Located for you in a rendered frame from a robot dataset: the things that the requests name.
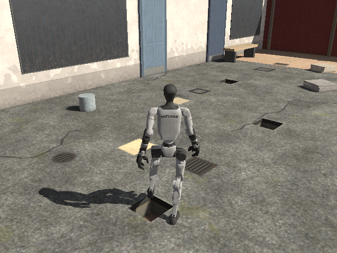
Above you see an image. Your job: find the right robot hand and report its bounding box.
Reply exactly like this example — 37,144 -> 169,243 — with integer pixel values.
188,146 -> 200,157

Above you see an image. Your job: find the left robot hand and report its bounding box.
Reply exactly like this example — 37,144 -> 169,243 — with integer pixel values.
136,154 -> 148,170

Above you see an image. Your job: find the robot right forearm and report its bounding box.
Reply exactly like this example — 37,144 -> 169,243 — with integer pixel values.
189,128 -> 199,148

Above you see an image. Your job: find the right robot thigh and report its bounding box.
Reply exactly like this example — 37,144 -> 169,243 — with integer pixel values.
172,148 -> 186,190

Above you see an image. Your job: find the robot left forearm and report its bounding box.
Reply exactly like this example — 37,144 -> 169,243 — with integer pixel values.
138,129 -> 150,156

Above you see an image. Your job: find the right robot upper arm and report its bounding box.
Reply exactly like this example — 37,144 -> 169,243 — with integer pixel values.
181,107 -> 194,135

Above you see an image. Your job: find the robot left foot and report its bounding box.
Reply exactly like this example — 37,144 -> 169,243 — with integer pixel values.
147,188 -> 154,198

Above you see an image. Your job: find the left robot upper arm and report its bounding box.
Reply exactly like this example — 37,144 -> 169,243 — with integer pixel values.
145,106 -> 158,137

